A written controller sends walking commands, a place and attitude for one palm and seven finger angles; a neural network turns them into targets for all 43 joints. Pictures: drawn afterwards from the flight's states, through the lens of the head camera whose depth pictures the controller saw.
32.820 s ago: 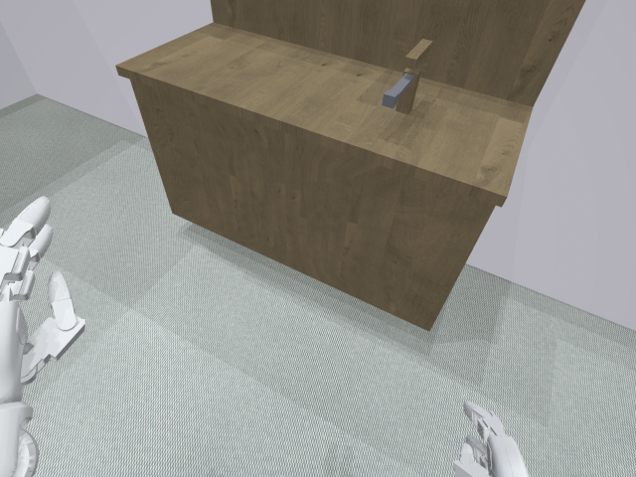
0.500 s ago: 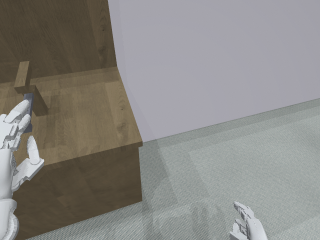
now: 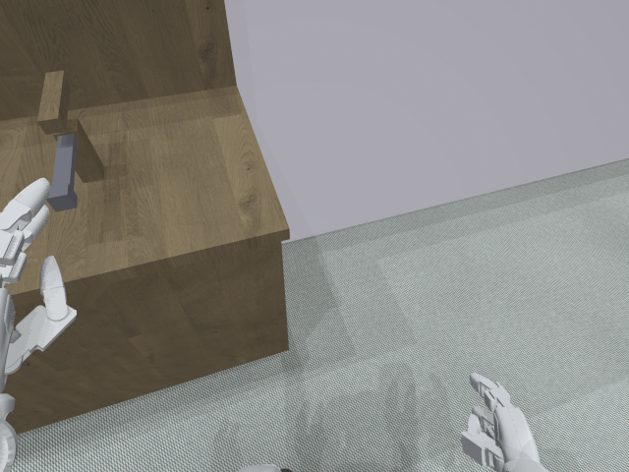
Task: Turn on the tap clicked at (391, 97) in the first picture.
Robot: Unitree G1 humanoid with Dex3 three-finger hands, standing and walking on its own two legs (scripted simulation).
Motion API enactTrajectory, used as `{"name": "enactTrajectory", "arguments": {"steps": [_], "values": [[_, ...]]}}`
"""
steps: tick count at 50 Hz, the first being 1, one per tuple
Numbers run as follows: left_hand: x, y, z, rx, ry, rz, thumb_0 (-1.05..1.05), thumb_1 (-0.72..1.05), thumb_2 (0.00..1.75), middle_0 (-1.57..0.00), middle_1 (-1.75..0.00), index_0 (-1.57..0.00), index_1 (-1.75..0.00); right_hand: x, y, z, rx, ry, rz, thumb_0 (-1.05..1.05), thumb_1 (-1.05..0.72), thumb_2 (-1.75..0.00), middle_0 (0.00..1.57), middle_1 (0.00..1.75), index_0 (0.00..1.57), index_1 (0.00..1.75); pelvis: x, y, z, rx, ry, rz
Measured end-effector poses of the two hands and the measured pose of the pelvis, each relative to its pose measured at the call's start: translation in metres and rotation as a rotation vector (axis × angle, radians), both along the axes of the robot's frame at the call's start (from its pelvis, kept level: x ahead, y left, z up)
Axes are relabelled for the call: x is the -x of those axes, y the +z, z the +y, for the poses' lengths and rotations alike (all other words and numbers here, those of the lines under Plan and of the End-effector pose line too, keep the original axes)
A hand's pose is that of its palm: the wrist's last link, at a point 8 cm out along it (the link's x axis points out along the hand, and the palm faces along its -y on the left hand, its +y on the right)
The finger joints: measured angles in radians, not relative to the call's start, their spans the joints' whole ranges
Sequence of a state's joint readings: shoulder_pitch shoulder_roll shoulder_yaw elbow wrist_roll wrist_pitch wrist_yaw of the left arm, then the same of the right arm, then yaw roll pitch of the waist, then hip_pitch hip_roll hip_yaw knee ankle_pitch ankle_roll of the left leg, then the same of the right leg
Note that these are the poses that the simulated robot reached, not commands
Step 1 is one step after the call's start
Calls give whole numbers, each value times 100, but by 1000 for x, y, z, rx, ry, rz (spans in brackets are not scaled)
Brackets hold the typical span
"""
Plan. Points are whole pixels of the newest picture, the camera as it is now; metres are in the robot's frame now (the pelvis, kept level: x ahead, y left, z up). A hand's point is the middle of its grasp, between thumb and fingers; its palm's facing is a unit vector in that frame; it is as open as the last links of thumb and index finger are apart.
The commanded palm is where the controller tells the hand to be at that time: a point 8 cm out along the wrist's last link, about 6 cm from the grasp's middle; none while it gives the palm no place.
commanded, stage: come to a stop and stand still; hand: left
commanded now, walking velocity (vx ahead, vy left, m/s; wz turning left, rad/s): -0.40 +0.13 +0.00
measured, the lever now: (62, 197) +0.43 +0.41 +0.06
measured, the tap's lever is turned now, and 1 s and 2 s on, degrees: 0 0 0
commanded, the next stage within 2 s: look again from close up in 1.52 s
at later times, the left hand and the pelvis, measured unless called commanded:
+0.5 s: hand out of the picture +0.14 +0.28 +0.18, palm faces +0.38 -0.84 -0.38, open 7.4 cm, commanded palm +0.10 +0.32 +0.18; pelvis -0.07 +0.04 +0.00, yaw -2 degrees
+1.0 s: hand out of the picture +0.15 +0.30 +0.16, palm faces +0.36 -0.82 -0.45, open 7.4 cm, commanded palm +0.10 +0.33 +0.18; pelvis -0.06 +0.05 +0.01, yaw -2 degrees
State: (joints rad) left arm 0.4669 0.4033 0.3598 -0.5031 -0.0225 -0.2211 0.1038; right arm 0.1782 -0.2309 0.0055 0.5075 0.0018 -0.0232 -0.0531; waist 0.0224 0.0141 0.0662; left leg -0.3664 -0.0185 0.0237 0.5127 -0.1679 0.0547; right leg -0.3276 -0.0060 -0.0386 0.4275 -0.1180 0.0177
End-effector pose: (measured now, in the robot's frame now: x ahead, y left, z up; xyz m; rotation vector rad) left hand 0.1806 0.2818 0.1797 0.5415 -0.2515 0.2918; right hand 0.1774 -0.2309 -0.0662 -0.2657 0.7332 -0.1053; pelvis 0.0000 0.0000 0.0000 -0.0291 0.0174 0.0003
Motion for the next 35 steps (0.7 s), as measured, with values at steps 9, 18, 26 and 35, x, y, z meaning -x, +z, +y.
{"name": "enactTrajectory", "arguments": {"steps": [9, 18, 26, 35], "values": [[31, -1, 24, 11, -19, -83, 1, 88, 90, -22, -30, -22, -30, 65, -6, 8, 47, -63, 59, 2, -91, -90, 20, 30, 20, 30, 32, -5, 23, 24, 3, -17], [64, 12, 45, 97, 76, -53, 1, 89, 90, -21, -30, -21, -30, 96, 7, 48, -40, -36, 48, 2, -91, -90, 20, 30, 20, 30, 47, 18, 31, 18, 23, 20], [84, 12, 43, 78, 17, -92, 1, 89, 90, -21, -30, -21, -30, 84, -9, 58, -55, 17, -5, 2, -91, -89, 20, 30, 20, 30, 69, -1, 43, 3, -33, -11], [48, -17, 65, 190, 44, -61, 1, 89, 90, -21, -30, -21, -30, 90, 1, 59, -14, -55, -69, 2, -91, -90, 20, 30, 20, 30, 66, -4, 62, -34, -45, -43]]}}
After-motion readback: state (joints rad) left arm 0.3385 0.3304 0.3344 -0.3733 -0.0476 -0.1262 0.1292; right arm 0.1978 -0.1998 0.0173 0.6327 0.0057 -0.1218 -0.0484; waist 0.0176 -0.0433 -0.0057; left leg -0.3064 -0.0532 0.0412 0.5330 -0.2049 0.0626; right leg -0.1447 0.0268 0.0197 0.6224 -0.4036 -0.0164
